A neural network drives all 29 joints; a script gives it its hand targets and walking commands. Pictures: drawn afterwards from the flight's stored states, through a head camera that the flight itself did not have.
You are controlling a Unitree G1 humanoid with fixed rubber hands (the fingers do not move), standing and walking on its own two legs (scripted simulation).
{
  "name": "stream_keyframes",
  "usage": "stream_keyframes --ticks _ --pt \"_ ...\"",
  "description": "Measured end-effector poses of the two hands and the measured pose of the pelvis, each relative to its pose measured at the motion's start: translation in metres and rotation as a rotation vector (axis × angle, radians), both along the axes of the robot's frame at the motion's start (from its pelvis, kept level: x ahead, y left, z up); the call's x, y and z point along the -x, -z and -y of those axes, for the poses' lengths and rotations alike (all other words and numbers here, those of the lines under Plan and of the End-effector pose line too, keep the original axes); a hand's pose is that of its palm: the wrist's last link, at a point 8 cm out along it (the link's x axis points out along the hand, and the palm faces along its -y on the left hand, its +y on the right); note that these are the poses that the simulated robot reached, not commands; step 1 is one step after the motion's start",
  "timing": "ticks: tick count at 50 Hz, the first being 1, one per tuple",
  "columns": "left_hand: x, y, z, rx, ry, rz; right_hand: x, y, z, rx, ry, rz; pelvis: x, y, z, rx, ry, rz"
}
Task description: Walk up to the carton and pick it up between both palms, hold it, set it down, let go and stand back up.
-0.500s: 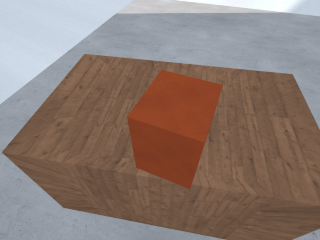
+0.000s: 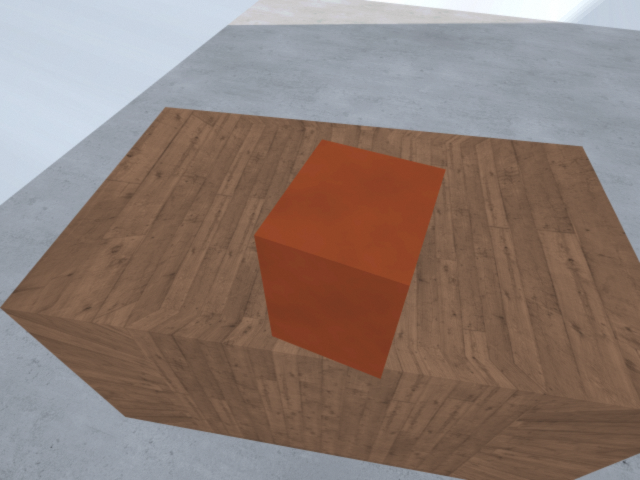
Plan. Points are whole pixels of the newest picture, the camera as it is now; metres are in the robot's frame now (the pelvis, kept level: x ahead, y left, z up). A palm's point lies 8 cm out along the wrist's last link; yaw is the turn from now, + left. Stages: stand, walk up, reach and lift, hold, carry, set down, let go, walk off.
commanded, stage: stand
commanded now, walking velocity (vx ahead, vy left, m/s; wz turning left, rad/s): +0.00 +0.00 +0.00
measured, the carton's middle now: (351, 259) +0.44 -0.02 -0.02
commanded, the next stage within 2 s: none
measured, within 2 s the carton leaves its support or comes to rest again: neither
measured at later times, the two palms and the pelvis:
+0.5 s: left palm out of the picture -0.01 +0.24 -0.13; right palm out of the picture +0.00 -0.23 -0.14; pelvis +0.00 +0.00 +0.00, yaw +0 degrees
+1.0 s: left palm out of the picture -0.01 +0.24 -0.14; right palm out of the picture -0.01 -0.23 -0.14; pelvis +0.00 +0.00 +0.00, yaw -1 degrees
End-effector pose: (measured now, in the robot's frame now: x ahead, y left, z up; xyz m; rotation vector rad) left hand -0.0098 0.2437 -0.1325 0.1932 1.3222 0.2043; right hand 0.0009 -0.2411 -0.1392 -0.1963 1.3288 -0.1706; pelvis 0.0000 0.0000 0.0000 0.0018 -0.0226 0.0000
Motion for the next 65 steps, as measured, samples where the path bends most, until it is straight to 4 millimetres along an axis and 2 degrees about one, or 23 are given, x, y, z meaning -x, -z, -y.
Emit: stream_keyframes --ticks 65 --pt "0.0 0.004 0.004 0.019 0.011 -0.04 0.013 0.003 -0.014 -0.017 0.041 -0.038 -0.004 -0.001 -0.005 -0.002 0.022 -0.002"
